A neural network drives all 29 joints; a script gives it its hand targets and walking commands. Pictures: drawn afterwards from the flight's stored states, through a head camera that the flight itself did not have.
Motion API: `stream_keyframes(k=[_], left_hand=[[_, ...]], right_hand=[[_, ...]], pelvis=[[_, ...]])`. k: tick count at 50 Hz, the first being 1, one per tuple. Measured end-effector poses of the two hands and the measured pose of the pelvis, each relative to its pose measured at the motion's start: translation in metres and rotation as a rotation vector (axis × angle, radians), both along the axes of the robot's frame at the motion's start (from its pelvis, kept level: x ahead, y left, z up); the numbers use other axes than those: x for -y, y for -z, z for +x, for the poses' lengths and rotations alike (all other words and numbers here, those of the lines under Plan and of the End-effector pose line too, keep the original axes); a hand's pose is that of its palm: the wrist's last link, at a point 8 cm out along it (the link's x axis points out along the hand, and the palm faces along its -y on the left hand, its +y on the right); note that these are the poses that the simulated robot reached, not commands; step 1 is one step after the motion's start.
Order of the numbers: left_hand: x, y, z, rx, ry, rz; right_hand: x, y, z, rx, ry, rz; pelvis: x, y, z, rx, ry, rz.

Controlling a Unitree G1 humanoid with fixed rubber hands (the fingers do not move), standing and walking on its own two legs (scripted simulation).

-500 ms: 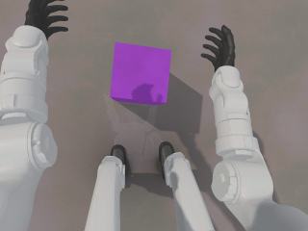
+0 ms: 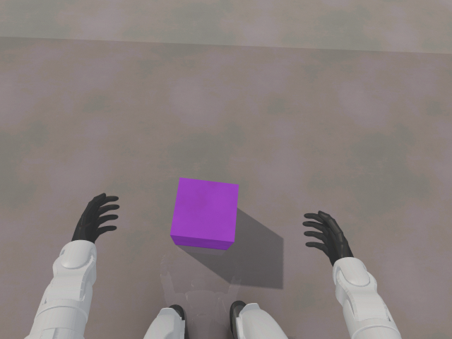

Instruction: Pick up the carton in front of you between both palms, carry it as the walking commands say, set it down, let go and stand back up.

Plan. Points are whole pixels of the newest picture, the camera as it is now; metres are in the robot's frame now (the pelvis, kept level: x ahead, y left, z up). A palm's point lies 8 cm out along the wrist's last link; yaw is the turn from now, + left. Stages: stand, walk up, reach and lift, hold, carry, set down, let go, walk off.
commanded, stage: let go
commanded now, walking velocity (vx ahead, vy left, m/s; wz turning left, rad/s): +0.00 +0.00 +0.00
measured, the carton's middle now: (204, 216) +0.45 +0.00 -0.62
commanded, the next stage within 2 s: stand in 0.78 s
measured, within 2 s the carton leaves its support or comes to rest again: neither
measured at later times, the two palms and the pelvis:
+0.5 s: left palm (60, 313) +0.19 +0.23 -0.03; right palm (371, 290) +0.19 -0.24 -0.03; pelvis +0.03 -0.01 +0.04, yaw -1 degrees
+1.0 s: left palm out of the picture +0.15 +0.27 -0.05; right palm (394, 317) +0.15 -0.29 -0.06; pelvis +0.03 -0.01 +0.03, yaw -1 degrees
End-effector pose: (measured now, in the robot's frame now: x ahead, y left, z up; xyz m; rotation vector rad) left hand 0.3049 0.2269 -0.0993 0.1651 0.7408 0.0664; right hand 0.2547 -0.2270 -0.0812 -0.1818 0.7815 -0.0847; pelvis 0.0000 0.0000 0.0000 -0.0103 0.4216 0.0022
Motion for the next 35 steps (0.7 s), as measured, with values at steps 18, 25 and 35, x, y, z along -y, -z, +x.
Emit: stream_keyframes(k=[18,25,35], left_hand=[[0.000,-0.059,-0.097,-0.048,0.005,0.004],[0.002,-0.066,-0.115,-0.067,0.008,0.003],[0.005,-0.066,-0.119,-0.047,-0.002,0.007]], right_hand=[[0.016,-0.050,-0.066,-0.012,0.002,0.000],[0.017,-0.051,-0.062,-0.007,-0.021,-0.002],[0.021,-0.054,-0.063,-0.009,0.010,-0.014]], pelvis=[[0.003,-0.036,0.036,0.345,0.016,0.007],[0.006,-0.037,0.034,0.425,0.011,0.011],[0.010,-0.034,0.028,0.470,0.014,0.011]])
